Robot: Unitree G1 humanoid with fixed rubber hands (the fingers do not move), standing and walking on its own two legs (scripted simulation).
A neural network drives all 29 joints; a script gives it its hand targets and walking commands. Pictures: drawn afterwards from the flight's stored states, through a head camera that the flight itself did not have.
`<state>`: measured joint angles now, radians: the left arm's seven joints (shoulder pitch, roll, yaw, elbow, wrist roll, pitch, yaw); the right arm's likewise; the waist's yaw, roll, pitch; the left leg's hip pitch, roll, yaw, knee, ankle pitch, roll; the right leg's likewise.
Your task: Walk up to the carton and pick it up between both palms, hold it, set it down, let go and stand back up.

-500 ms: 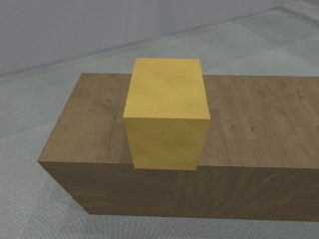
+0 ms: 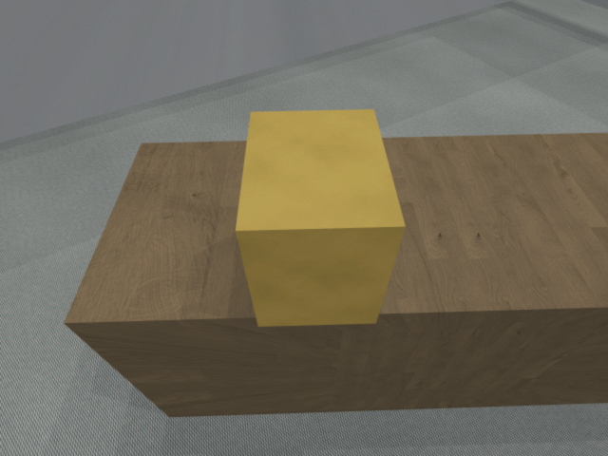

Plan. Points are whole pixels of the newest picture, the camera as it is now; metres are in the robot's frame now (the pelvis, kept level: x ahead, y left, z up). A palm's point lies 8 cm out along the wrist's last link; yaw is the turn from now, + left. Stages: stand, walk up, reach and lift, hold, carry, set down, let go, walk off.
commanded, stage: walk up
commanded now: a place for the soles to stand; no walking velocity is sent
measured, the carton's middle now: (314, 220) +0.48 -0.01 +0.00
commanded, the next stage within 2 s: reach and lift in 0.38 s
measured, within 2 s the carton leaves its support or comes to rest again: neither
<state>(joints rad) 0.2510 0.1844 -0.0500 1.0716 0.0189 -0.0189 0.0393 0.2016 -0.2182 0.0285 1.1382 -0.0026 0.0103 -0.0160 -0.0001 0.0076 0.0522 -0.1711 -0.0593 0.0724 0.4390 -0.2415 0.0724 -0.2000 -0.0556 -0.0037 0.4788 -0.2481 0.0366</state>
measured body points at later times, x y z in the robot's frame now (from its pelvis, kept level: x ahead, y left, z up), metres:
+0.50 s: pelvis -0.01 -0.01 -0.02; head +0.04 -0.01 +0.42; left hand +0.08 +0.24 -0.17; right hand +0.06 -0.26 -0.18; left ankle +0.00 +0.07 -0.74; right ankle +0.01 -0.14 -0.74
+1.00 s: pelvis -0.03 -0.06 -0.02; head +0.02 -0.04 +0.42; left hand +0.13 +0.22 -0.13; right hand +0.11 -0.24 -0.14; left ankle +0.00 +0.07 -0.74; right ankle +0.00 -0.14 -0.74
